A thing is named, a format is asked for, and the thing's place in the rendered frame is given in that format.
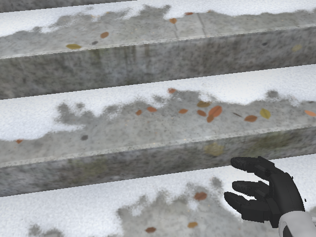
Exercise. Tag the right robot hand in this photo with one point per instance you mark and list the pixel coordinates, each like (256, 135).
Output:
(271, 201)

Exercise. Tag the robot right forearm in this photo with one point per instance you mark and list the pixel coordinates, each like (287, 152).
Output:
(296, 223)

